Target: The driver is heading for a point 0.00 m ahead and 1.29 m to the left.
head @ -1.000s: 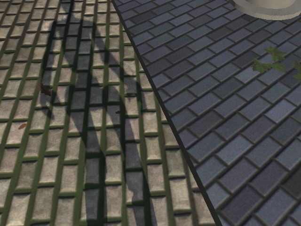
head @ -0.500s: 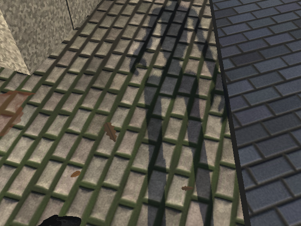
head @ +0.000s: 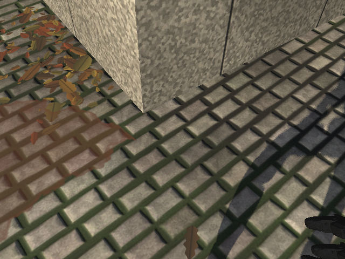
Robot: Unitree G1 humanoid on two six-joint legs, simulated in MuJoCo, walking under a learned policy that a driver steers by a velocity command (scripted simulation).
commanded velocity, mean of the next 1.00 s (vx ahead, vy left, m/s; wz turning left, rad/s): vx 1.00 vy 0.00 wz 1.00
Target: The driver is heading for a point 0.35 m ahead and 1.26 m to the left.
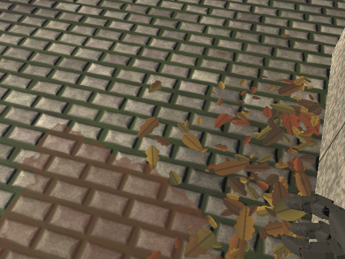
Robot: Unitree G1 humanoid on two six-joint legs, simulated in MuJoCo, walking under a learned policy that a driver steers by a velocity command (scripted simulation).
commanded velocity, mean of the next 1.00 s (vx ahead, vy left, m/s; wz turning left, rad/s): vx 1.00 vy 0.00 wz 0.68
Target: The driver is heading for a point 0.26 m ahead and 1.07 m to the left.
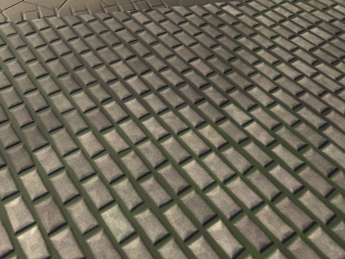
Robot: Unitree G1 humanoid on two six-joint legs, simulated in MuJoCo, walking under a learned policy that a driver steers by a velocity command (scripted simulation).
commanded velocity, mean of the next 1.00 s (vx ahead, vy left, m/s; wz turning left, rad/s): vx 1.00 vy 0.00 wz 0.83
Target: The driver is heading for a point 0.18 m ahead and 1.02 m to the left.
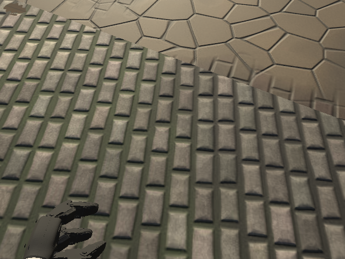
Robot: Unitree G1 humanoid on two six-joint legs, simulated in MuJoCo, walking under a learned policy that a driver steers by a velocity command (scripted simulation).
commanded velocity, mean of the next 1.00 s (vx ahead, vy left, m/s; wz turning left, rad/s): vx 1.00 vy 0.00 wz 1.00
